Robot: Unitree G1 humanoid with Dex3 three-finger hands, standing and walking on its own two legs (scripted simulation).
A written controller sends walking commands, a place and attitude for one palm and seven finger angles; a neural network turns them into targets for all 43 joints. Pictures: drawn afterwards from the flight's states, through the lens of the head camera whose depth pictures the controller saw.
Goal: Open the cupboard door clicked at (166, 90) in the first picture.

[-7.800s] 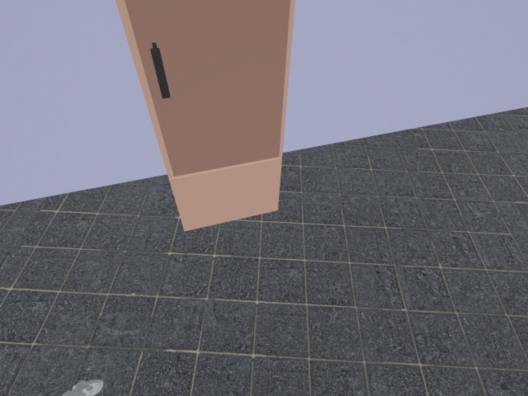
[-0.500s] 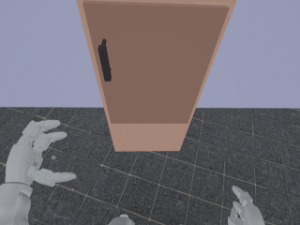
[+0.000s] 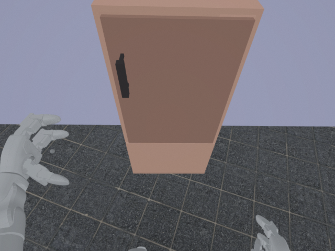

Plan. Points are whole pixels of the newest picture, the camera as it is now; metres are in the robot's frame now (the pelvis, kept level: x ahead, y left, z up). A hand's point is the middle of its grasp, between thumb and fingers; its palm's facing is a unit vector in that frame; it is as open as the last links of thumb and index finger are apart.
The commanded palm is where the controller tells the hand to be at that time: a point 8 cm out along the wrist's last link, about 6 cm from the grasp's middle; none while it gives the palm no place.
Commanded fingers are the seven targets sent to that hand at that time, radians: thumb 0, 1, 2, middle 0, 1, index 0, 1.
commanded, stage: raise the hand with hooked fingers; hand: left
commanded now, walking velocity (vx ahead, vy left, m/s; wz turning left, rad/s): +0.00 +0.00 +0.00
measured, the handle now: (123, 76) +0.60 +0.19 +0.07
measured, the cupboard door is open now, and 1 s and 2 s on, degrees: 0 0 0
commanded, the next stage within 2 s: move the hooked fingers beside the handle in 0.44 s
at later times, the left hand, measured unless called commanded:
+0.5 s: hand (66, 151) +0.30 +0.25 +0.09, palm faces +0.10 -0.99 -0.03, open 14.0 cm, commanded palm +0.27 +0.30 +0.09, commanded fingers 0.00 -0.50 0.30 -0.30 -1.20 -0.30 -1.20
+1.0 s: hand (78, 127) +0.37 +0.25 +0.09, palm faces +0.07 -1.00 -0.01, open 14.0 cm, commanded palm +0.34 +0.30 +0.08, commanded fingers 0.00 -0.50 0.30 -0.30 -1.20 -0.30 -1.20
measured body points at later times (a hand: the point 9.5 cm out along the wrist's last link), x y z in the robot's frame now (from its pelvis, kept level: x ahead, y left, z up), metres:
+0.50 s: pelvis +0.00 -0.02 +0.00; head +0.04 -0.02 +0.45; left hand +0.29 +0.31 +0.09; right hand +0.16 -0.26 -0.09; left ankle +0.03 +0.10 -0.71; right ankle +0.00 -0.12 -0.71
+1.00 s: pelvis +0.00 -0.01 +0.00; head +0.06 -0.01 +0.44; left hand +0.36 +0.30 +0.09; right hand +0.12 -0.28 -0.10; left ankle +0.03 +0.10 -0.71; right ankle +0.00 -0.12 -0.71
